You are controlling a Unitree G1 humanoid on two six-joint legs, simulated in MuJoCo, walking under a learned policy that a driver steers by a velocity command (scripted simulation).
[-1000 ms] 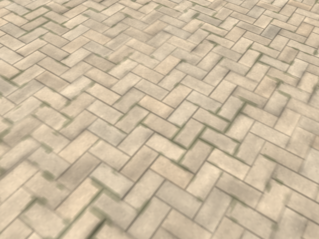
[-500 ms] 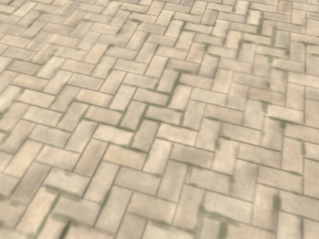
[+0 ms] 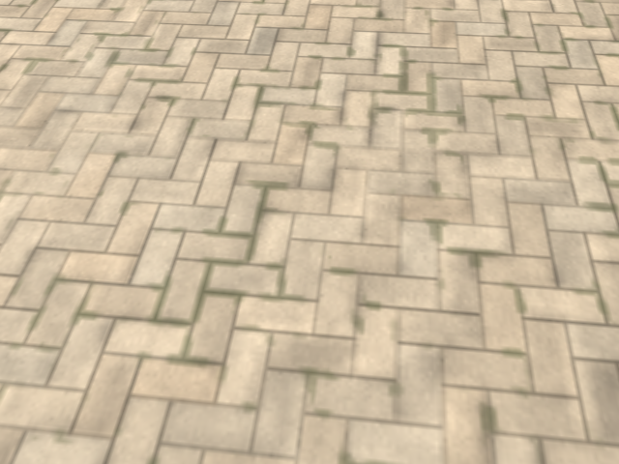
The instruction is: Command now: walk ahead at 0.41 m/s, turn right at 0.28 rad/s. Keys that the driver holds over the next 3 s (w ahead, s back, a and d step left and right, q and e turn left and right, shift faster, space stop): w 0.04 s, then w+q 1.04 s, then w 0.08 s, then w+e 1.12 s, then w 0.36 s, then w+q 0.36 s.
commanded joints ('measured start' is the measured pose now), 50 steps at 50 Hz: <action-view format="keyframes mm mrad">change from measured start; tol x16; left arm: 1 23 172 40 -33 2 -23 6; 24 -500 56 -37 -204 10 -22 -25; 30 -14 245 25 -117 49 -54 36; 34 -207 72 -5 -127 21 -34 19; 50 -14 114 14 20 1 -62 20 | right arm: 1 -139 -73 -8 -112 7 -34 0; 6 338 -246 -59 -10 -15 -62 -45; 10 158 -92 -25 -13 18 -53 -10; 31 390 -44 -27 -3 55 -58 -35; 50 -181 -8 9 -146 -3 0 53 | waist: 1 10 -134 94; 7 -144 242 -118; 9 -90 27 58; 25 -122 62 53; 29 43 -17 -129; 31 -7 -335 -320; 35 -60 -106 22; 50 -10 -96 101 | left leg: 1 1 -13 19 -76 -23 33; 5 518 22 -52 -247 -82 121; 7 702 344 -787 -490 -459 279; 13 425 131 -340 -477 106 259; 25 436 105 -322 -381 452 217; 28 392 62 -312 -153 596 162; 29 296 0 -271 52 483 141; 31 -81 -151 -94 521 -362 117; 32 -142 -63 -101 598 -280 122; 50 -124 20 101 21 131 114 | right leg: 1 -61 -286 229 -67 75 -145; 5 -212 -174 59 325 386 -54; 7 -607 12 -97 795 -224 10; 8 -658 -75 -76 870 -159 -3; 23 -548 -107 -192 361 230 121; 28 -150 -63 -174 192 152 52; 29 58 -153 -98 169 104 18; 31 313 -568 603 -5 -218 -122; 36 -100 -369 65 -83 96 -63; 50 44 -358 -332 -99 489 -38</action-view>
